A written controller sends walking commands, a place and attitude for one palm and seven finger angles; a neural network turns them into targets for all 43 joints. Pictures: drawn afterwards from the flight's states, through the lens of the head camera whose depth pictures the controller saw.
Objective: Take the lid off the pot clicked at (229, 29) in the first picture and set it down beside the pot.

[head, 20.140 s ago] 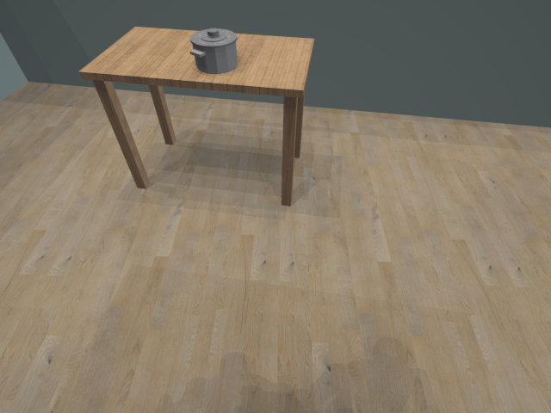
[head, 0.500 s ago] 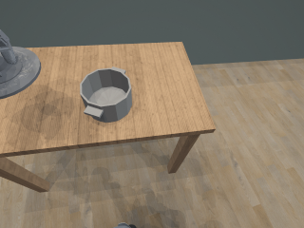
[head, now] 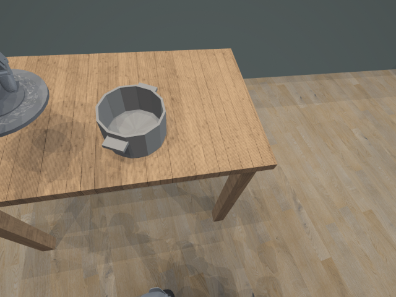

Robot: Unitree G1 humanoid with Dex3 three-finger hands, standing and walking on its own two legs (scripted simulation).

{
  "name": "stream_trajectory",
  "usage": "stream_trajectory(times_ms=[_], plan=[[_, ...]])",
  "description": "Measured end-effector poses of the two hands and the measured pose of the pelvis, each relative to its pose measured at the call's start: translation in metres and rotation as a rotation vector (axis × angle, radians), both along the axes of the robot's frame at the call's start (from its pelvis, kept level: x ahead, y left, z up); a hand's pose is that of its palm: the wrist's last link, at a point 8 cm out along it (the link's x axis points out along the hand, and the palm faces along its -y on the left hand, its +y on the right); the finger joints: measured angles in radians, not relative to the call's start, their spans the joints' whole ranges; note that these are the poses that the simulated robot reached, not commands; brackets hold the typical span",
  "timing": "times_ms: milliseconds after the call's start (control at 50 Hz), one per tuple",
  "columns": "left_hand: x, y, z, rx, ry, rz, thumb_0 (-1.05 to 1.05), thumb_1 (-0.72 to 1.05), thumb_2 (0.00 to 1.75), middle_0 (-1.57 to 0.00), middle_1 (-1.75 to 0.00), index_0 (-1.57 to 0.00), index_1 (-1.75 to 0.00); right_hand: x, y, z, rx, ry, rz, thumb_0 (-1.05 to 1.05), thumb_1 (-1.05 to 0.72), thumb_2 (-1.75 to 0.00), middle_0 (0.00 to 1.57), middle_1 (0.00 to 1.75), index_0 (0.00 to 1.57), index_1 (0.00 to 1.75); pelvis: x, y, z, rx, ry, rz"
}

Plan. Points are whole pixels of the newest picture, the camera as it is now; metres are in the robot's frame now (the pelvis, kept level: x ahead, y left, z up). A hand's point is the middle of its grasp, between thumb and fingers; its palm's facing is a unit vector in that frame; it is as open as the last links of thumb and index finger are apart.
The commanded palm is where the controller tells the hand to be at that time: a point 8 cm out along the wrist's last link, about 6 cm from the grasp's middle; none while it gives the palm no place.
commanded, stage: lower the lid onto the table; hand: left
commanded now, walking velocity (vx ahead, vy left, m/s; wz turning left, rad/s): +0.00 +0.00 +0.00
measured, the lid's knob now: out of the picture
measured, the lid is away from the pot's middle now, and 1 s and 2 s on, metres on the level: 0.24 0.24 0.26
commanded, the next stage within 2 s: none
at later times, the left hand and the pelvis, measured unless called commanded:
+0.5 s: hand out of the picture +0.47 +0.36 +0.10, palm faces -0.46 -0.13 -0.88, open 6.9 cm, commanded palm +0.53 +0.36 +0.17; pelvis +0.00 +0.00 -0.01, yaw +0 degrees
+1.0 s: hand (0, 114) +0.46 +0.36 +0.07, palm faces -0.47 -0.13 -0.87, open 6.9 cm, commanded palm +0.53 +0.36 +0.13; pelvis -0.01 -0.01 -0.01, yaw -1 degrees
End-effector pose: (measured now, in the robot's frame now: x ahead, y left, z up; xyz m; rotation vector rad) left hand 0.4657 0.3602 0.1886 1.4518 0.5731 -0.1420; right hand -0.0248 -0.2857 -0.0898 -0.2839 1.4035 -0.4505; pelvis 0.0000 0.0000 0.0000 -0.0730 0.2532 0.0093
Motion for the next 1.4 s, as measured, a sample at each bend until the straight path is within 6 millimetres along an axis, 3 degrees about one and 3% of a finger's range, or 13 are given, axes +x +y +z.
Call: stream_trajectory(times_ms=[380,700,960,1400], plan=[[0.011,0.004,-0.026,-0.007,0.016,0.01,0.01,0.35,0.55,-0.69,-0.98,-0.73,-0.97,0.012,0.008,-0.006,0.014,0.0,0.005,0.0,-0.9,-0.9,0.2,0.3,0.21,0.3,0.003,0.001,-0.005,-0.006,0.04,-0.004],[0.009,-0.006,-0.041,-0.006,0.012,-0.027,0.01,0.35,0.55,-0.69,-0.98,-0.73,-0.97,-0.002,0.001,-0.008,-0.003,0.028,-0.009,0.0,-0.9,-0.9,0.2,0.3,0.21,0.3,-0.001,-0.003,-0.009,-0.009,0.051,-0.004],[0.002,-0.002,-0.058,0.0,0.042,-0.012,0.01,0.35,0.55,-0.69,-0.98,-0.73,-0.97,-0.017,-0.002,-0.01,-0.01,0.057,-0.023,0.0,-0.9,-0.9,0.2,0.3,0.21,0.3,-0.006,-0.007,-0.014,-0.011,0.062,-0.008],[0.009,-0.005,-0.083,-0.004,0.034,-0.044,0.01,0.35,0.55,-0.69,-0.97,-0.73,-0.97,-0.012,0.001,-0.017,-0.014,0.065,-0.014,0.0,-0.9,-0.9,0.2,0.3,0.21,0.3,-0.007,-0.005,-0.021,-0.019,0.097,-0.01]])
